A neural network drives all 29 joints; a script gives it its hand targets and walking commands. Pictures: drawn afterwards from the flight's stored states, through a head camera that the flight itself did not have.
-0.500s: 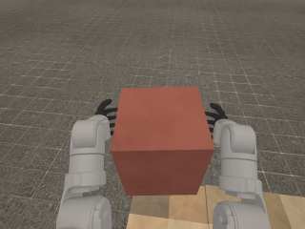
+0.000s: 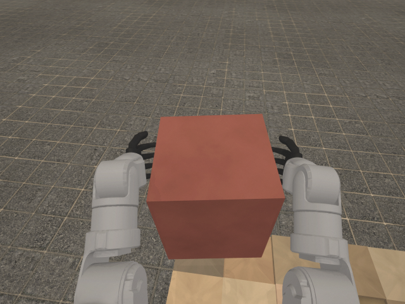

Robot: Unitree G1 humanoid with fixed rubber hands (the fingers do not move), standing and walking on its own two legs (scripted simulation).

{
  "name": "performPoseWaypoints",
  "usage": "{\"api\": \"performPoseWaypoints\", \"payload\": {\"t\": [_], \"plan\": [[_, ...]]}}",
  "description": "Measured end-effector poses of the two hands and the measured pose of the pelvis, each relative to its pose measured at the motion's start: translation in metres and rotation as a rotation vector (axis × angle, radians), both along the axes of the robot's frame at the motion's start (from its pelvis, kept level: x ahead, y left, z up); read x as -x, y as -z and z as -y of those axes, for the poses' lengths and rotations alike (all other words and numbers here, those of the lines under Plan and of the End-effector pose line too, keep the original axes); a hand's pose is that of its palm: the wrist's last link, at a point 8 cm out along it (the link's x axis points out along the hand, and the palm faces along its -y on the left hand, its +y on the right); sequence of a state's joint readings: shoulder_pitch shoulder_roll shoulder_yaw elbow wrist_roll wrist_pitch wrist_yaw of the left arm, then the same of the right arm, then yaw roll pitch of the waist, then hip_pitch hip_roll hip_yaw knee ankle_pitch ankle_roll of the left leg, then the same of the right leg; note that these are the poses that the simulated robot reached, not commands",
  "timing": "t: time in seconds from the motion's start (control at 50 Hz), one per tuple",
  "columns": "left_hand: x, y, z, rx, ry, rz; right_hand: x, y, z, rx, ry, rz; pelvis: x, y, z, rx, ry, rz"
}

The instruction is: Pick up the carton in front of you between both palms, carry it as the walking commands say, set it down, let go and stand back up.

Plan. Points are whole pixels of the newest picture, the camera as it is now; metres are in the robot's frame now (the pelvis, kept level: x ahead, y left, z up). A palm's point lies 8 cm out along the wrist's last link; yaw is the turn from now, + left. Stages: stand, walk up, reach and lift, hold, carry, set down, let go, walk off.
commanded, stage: carry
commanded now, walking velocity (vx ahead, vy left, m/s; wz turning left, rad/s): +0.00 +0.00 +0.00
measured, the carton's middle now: (213, 190) +0.33 +0.00 +0.05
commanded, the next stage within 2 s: none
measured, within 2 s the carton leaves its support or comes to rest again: neither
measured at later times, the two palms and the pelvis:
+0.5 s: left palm (132, 183) +0.29 +0.14 +0.13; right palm (298, 190) +0.29 -0.16 +0.12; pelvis -0.04 +0.00 -0.01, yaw +0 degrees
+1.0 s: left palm (131, 172) +0.31 +0.15 +0.13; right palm (290, 176) +0.31 -0.15 +0.13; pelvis -0.01 +0.00 +0.00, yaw +0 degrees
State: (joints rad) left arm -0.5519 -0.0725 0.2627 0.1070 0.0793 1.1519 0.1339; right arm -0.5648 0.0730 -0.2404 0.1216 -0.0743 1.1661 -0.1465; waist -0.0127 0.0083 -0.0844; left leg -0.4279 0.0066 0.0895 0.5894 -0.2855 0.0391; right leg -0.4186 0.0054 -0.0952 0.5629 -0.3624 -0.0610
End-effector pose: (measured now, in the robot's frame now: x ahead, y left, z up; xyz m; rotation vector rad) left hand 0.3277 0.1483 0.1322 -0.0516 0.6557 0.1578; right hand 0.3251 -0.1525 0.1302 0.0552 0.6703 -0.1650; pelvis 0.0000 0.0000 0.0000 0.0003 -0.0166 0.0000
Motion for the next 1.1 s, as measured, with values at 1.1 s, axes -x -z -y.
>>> {"api": "performPoseWaypoints", "payload": {"t": [1.1], "plan": [[0.007, 0.003, -0.006, 0.004, -0.012, 0.007, 0.005, 0.004, -0.006, 0.0, -0.009, 0.008, 0.007, -0.001, -0.002, -0.011, -0.006, -0.04]]}}
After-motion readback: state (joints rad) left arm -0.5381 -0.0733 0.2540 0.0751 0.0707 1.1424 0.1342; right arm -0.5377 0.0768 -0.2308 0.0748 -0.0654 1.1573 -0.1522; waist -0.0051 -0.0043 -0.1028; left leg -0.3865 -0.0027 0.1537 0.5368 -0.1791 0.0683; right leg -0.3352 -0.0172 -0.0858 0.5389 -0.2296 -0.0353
